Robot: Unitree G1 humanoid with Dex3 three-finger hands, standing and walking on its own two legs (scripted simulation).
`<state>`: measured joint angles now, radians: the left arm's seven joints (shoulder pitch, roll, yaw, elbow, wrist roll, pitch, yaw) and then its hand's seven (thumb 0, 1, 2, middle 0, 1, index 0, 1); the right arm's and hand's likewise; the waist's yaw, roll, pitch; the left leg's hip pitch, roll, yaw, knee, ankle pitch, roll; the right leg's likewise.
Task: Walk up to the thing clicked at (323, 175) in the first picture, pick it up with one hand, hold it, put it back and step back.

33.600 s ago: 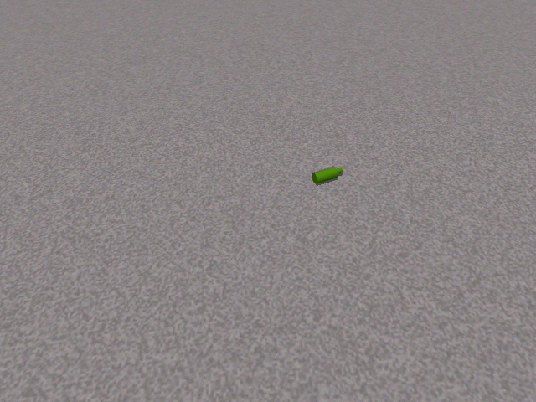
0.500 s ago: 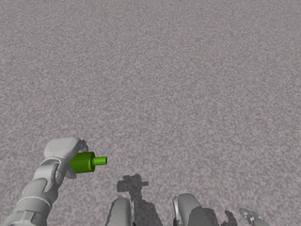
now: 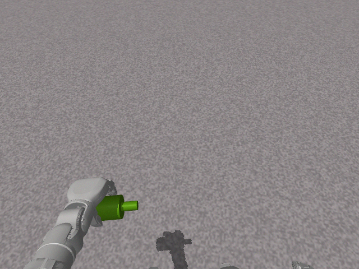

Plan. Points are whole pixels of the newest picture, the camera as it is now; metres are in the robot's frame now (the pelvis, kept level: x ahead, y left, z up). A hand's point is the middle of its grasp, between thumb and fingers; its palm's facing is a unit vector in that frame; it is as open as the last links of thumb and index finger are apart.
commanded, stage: hold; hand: left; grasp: from above
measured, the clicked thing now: (106, 208) +0.32 +0.21 -0.12
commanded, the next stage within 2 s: crouch in 2.00 s
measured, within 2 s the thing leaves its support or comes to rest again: neither
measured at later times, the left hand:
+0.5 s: hand (90, 199) +0.32 +0.22 -0.03, palm faces -0.47 -0.02 -0.88, open 8.8 cm
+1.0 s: hand (90, 198) +0.31 +0.21 -0.01, palm faces -0.48 -0.02 -0.88, open 8.8 cm
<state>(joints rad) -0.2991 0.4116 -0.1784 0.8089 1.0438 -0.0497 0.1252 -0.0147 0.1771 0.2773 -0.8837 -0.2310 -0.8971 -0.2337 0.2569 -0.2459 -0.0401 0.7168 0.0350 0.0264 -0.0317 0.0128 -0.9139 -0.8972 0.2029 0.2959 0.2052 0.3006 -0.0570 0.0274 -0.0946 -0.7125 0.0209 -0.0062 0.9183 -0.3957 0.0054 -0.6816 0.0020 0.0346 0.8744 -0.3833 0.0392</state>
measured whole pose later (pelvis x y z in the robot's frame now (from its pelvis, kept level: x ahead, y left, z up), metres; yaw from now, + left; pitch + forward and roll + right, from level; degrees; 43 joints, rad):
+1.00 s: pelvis +0.01 -0.01 +0.04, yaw -1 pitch +3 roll +0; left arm -0.23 0.42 -0.20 0.66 1.02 -0.06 -0.03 -0.01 0.20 0.26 -0.86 -0.24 -0.87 -0.24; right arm 0.21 -0.26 -0.04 0.68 0.05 0.05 -0.05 0.01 -0.90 -0.89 0.20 0.30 0.20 0.30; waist -0.01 0.04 -0.04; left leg -0.39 0.01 0.02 0.62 -0.29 0.00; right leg -0.38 -0.01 0.06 0.61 -0.29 0.03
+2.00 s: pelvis +0.01 -0.01 +0.04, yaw -1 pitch +1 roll +0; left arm -0.24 0.42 -0.21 0.65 1.02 -0.07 -0.04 -0.01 0.19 0.28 -0.85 -0.28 -0.87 -0.27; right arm 0.18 -0.25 -0.03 0.69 0.06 0.07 -0.06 0.02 -0.91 -0.89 0.20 0.30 0.20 0.30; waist 0.00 0.04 0.00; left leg -0.30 0.01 0.02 0.52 -0.24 0.00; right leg -0.29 -0.01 0.05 0.52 -0.24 0.03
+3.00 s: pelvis -0.04 +0.00 -0.18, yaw -1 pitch +33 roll -3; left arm -0.70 0.47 -0.04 1.23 1.23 -0.13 0.36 -0.01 0.17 0.31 -0.84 -0.30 -0.86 -0.30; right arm 0.25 -0.24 -0.07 0.75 -0.07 0.00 0.00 0.01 -0.91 -0.89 0.20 0.30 0.21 0.30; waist -0.16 0.05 -0.21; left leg -1.67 0.01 -0.04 1.69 -0.60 0.01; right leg -1.62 0.01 0.02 1.66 -0.61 0.05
